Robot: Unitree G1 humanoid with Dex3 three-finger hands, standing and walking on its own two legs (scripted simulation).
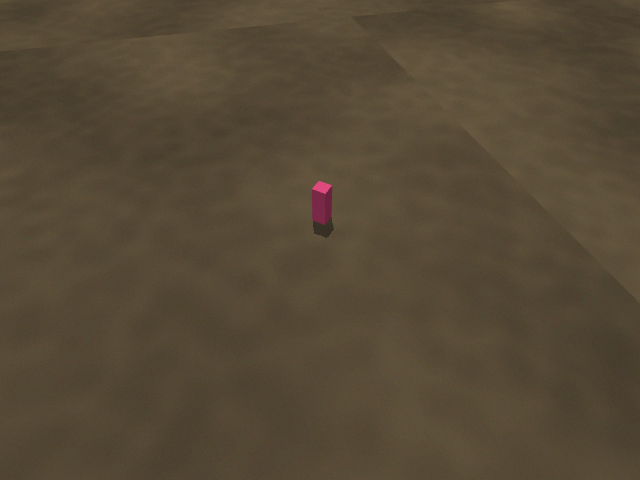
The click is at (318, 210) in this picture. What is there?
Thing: carton on end
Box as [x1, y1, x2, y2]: [312, 181, 331, 224]
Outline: 318,181 312,188 312,219 324,224 330,217 331,213 331,185
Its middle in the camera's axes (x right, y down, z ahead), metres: -0.01 -0.17 +1.74
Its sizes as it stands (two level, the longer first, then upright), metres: 0.066 0.064 0.184
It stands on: the floor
